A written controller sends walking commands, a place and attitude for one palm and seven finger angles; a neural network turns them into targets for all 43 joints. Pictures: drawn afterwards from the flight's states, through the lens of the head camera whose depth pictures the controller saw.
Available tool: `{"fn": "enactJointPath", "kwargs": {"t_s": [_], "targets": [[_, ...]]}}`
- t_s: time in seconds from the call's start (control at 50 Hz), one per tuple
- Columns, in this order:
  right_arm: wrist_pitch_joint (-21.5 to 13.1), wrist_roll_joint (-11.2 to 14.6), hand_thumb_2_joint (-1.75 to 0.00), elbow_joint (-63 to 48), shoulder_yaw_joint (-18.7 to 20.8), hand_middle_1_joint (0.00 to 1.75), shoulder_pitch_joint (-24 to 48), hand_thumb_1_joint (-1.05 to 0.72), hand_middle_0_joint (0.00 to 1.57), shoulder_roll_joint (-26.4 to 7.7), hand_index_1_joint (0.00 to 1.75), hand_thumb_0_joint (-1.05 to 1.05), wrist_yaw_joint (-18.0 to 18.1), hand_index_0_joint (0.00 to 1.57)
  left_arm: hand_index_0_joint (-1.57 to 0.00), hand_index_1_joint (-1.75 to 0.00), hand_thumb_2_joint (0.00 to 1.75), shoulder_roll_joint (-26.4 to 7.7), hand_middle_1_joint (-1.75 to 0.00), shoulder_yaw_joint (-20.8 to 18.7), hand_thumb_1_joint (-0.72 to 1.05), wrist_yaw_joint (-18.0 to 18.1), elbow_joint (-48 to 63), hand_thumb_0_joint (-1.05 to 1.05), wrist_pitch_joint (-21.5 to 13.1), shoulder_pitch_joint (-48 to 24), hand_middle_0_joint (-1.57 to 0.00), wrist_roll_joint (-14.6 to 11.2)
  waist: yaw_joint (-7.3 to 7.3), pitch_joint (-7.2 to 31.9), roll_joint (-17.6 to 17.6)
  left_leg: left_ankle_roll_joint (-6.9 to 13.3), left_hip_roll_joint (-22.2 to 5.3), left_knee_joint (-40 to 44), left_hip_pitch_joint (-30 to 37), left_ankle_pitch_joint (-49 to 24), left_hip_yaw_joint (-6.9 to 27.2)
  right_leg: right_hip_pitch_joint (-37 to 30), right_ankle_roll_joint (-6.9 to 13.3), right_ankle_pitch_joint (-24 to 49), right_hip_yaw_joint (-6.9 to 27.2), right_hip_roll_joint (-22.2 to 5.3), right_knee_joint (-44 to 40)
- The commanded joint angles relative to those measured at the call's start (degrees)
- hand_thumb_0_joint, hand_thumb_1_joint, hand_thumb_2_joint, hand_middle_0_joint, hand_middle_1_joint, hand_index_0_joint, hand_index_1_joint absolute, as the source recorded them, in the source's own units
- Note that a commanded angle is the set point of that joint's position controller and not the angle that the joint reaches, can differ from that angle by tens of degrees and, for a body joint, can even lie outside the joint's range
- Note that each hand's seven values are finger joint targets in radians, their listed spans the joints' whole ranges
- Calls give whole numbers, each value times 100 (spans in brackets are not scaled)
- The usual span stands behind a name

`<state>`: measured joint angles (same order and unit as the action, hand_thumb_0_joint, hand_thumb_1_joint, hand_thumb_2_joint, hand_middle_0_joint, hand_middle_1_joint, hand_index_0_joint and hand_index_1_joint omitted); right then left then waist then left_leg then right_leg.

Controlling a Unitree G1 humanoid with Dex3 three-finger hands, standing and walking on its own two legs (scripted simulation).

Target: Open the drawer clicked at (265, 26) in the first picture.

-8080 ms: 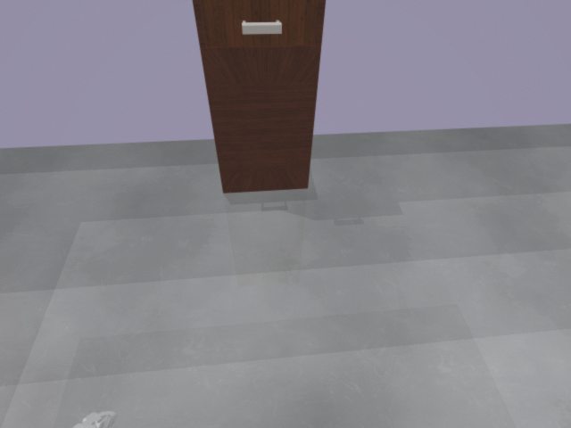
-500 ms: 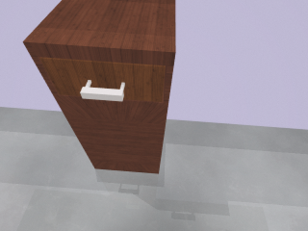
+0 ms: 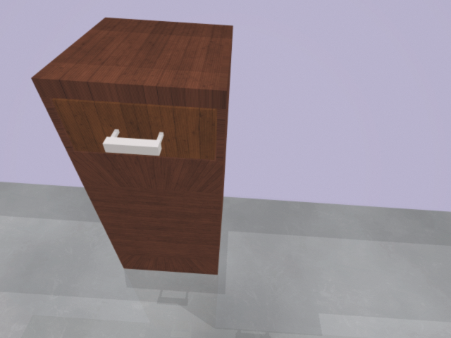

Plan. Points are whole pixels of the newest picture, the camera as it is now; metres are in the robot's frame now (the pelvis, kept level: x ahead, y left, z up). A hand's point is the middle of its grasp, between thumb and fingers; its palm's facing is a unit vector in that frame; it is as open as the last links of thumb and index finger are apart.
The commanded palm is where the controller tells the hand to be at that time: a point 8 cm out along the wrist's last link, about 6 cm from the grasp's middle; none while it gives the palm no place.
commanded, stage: come to a stop and stand still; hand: left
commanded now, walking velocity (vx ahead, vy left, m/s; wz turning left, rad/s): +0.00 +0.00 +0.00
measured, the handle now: (135, 140) +0.55 +0.25 +0.04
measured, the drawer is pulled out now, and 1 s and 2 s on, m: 0.00 0.00 0.00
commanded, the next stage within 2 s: look again from close up in 1.16 s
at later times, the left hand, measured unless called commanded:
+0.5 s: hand out of the picture -0.06 +0.19 -0.17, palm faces +0.05 -0.99 -0.15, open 7.4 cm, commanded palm none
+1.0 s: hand out of the picture -0.05 +0.20 -0.17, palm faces +0.05 -0.99 -0.14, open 7.4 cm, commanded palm none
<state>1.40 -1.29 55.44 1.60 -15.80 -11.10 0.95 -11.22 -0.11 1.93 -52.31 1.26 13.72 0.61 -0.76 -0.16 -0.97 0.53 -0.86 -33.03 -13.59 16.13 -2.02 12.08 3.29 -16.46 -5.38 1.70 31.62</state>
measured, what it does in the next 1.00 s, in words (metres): shifts its weight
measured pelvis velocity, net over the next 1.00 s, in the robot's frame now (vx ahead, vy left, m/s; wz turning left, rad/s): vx -0.01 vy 0.06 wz -0.01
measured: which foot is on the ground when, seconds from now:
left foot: down 0.00-1.00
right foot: down 0.00-1.00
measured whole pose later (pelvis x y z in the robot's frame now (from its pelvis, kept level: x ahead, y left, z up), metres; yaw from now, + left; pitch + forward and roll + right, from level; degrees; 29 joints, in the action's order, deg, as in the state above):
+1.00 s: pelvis -0.01 +0.06 +0.01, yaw -1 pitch -1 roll -1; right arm -0.1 -0.5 63.7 0.7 -17.9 -7.2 1.2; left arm -6.0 0.1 2.7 -63.0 -0.3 22.8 1.3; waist 0.5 0.2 -0.6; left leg 5.2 3.3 -24.0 -13.2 10.3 -4.6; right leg 12.5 -1.3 -10.2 -2.8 -2.0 23.8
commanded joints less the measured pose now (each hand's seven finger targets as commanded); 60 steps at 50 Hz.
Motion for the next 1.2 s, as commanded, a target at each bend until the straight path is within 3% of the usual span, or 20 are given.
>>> {"fn": "enactJointPath", "kwargs": {"t_s": [0.0,0.06,0.14,0.26,0.3,0.36,0.48,0.52,0.72,0.9,1.06,1.18], "targets": [[-95,-8,-90,-235,-20,30,-60,-90,20,-457,30,0,8,20,-20,-30,90,-728,-30,-118,90,28,135,0,-178,282,-20,-4,75,-571,199,154,-354,909,-399,-37,527,193,-79,-321,1122,-850,-1419],[-93,-12,-90,-55,-27,30,-305,-90,20,-450,30,0,4,20,-20,-30,90,-666,-30,-111,90,26,26,0,-194,306,-20,-7,-1,-371,-13,137,-314,920,-179,3,458,251,-72,-631,1180,-900,-1619],[-110,-1,-90,111,-42,30,-419,-90,20,-426,30,0,3,20,-20,-30,90,-546,-30,-89,90,30,-127,0,-203,467,-20,-3,5,-370,-25,154,-354,1095,-204,85,508,232,-110,-598,1068,-841,-1623],[-122,23,-90,390,-64,30,-599,-90,20,-295,30,0,20,20,-20,-30,90,-351,-30,-64,90,54,-432,0,-229,802,-20,0,18,-501,36,157,-377,1249,-332,201,568,256,-121,-565,1004,-802,-1607],[-132,31,-90,456,-65,30,-638,-90,20,-275,30,0,24,20,-20,-30,90,-296,-30,-62,90,66,-512,0,-225,896,-20,11,25,-528,207,176,-434,1385,-376,314,649,235,-127,-448,920,-771,-1531],[-146,35,-90,538,-68,30,-687,-90,20,-218,30,0,38,20,-20,-30,90,-186,-30,-47,90,70,-648,0,-237,1079,-20,14,61,-526,99,193,-443,1441,-493,395,673,133,-147,-330,873,-758,-1471],[-158,43,-90,627,-45,30,-737,-90,20,-179,30,0,51,20,-20,-30,90,-23,-30,-32,90,83,-806,0,-235,1295,-20,40,79,-542,147,227,-494,1619,-623,704,814,131,-178,-249,782,-717,-1321],[-155,43,-90,641,-41,30,-745,-90,20,-187,30,0,54,20,-20,-30,90,15,-30,-25,90,89,-828,0,-218,1302,-20,52,76,-615,307,238,-545,1758,-697,923,891,171,-197,-208,705,-677,-1231],[-166,53,-90,618,11,30,-635,-90,20,-209,30,0,56,20,-20,-30,90,166,-30,-24,90,89,-939,0,-208,1467,-20,100,115,-650,293,282,-636,2037,-831,1292,1055,113,-267,80,565,-623,-1000],[-202,70,-90,641,-11,30,-601,-90,20,-177,30,0,52,20,-20,-30,90,162,-30,-10,90,102,-969,0,-244,1432,-20,86,80,-522,62,262,-574,1890,-455,648,917,126,-253,362,667,-720,-1117],[-225,78,-90,692,-40,30,-549,-90,20,-191,30,0,60,20,-20,-30,90,135,-30,8,90,104,-1010,0,-245,1375,-20,71,89,-492,185,238,-570,1939,-321,406,866,-38,-269,624,658,-755,-1141],[-232,82,-90,753,-54,30,-555,-90,20,-149,30,0,62,20,-20,-30,90,133,-30,21,90,110,-1028,0,-264,1335,-20,57,77,-460,52,226,-528,1819,-130,23,747,-43,-259,734,705,-801,-1219]]}}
